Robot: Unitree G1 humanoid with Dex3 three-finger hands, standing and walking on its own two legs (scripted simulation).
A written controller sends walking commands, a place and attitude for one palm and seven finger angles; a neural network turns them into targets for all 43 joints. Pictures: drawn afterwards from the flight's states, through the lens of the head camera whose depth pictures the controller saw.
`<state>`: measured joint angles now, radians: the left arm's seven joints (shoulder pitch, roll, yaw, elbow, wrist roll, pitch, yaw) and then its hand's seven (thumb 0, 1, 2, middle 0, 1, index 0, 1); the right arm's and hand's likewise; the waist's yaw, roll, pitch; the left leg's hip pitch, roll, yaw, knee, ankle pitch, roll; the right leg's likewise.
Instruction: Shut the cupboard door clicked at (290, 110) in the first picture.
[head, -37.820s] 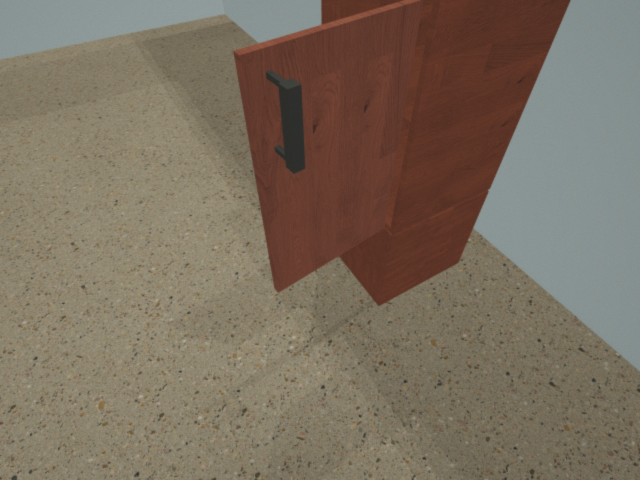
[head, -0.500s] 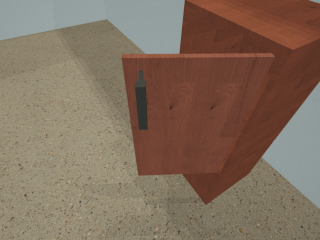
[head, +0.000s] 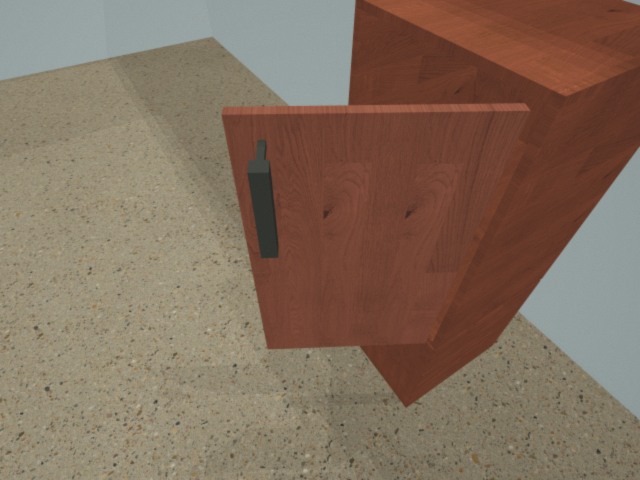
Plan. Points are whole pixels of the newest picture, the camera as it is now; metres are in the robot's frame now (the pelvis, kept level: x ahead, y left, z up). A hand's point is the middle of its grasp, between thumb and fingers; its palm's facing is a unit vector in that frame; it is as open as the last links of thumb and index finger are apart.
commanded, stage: come to a stop and stand still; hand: left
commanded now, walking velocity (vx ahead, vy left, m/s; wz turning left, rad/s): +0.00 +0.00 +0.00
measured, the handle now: (265, 201) +0.42 +0.10 +0.13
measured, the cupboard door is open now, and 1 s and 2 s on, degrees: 60 60 60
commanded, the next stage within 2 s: look again from close up in 0.36 s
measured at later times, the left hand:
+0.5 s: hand out of the picture -0.02 +0.14 -0.18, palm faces +0.04 -0.98 -0.17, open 7.4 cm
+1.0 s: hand out of the picture +0.00 +0.14 -0.18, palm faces +0.04 -0.98 -0.19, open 7.4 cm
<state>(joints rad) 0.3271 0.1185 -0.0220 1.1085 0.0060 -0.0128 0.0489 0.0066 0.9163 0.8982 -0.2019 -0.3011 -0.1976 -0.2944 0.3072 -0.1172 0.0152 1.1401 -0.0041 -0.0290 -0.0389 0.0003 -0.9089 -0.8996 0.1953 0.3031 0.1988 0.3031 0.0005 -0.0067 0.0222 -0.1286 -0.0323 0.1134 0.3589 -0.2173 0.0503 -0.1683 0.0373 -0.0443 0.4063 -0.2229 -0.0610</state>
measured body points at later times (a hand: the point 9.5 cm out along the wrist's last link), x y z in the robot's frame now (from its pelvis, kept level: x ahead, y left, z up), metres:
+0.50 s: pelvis +0.00 -0.02 +0.00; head +0.02 -0.02 +0.45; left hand -0.02 +0.19 -0.16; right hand -0.01 -0.22 -0.16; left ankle -0.01 +0.08 -0.74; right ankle +0.00 -0.08 -0.74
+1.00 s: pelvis +0.01 -0.02 +0.00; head +0.02 -0.03 +0.45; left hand +0.00 +0.19 -0.16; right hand +0.01 -0.24 -0.16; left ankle -0.01 +0.08 -0.74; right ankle +0.00 -0.08 -0.74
